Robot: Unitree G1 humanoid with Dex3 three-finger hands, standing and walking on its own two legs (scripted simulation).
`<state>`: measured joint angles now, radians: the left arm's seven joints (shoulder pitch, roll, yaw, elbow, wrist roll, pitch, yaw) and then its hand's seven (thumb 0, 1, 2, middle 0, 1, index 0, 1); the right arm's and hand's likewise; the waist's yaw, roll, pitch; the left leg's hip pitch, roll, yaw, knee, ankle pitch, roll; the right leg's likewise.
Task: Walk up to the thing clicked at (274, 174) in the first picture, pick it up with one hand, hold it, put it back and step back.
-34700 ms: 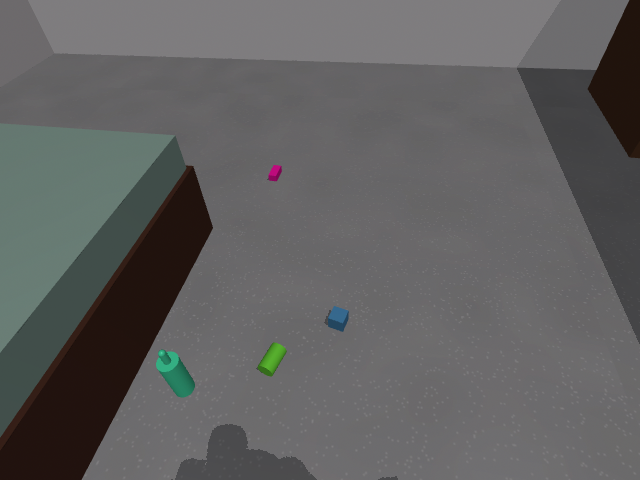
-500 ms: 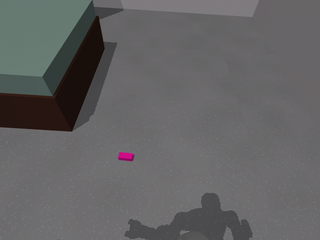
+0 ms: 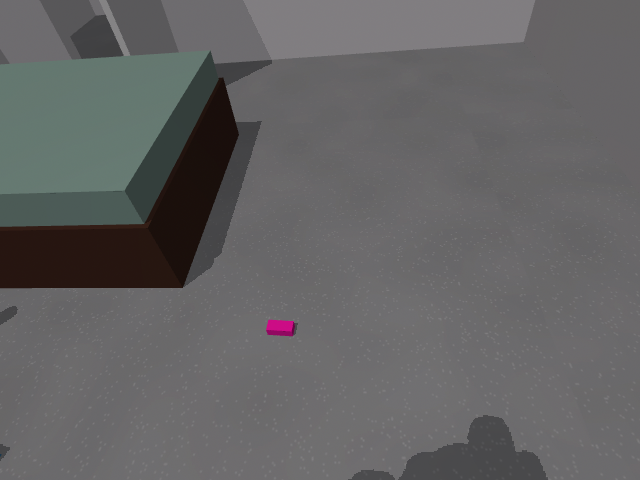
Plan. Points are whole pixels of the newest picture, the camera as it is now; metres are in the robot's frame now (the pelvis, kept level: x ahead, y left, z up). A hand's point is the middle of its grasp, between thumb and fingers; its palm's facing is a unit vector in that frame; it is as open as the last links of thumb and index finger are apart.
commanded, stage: walk up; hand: left
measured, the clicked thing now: (280, 327) +0.78 +0.26 -0.75
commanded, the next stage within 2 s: stand in 0.96 s
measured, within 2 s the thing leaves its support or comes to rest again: neither
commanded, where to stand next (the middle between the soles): +0.39 +0.03 m, yaw +0 degrees
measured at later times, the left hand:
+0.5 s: hand out of the picture +0.09 +0.27 -0.15, palm faces +0.00 -0.92 -0.38, open 7.4 cm
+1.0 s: hand out of the picture +0.14 +0.27 -0.14, palm faces +0.03 -0.94 -0.34, open 7.4 cm
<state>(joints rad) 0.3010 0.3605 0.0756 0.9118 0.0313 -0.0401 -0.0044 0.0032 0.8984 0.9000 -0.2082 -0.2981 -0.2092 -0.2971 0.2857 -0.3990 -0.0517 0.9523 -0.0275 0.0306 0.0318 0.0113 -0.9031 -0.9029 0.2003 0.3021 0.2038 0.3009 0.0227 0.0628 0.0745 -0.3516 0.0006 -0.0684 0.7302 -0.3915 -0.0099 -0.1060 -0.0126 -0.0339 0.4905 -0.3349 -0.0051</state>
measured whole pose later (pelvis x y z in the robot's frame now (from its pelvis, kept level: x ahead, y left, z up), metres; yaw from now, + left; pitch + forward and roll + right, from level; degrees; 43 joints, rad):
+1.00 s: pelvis +0.03 +0.01 +0.01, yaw +1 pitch -3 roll +0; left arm 0.06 0.36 0.03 1.08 0.00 -0.01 -0.01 0.00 0.90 0.90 -0.20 -0.30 -0.21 -0.30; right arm 0.11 -0.34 -0.01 1.09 -0.02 -0.01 0.01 0.01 -0.90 -0.90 0.20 0.30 0.21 0.30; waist 0.01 -0.01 0.07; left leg -0.14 -0.01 -0.03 0.43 -0.23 0.00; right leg -0.18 -0.04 -0.02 0.42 -0.18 0.02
